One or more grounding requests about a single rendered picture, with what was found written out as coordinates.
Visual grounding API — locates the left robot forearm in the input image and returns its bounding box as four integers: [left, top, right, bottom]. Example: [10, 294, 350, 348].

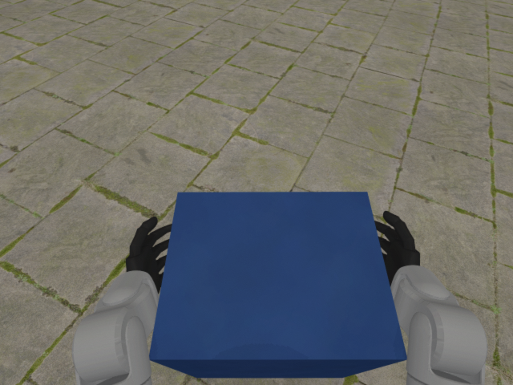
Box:
[72, 270, 159, 385]

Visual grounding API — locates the robot left hand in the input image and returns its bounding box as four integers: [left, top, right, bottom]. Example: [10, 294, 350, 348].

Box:
[126, 217, 172, 294]

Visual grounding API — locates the robot right hand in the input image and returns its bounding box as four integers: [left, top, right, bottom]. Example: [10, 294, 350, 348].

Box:
[374, 211, 420, 286]

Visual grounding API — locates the right robot forearm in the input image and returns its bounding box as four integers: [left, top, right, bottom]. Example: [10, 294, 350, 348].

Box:
[390, 265, 487, 385]

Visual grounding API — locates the carton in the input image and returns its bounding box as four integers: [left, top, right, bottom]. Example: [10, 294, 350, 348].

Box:
[149, 192, 407, 378]

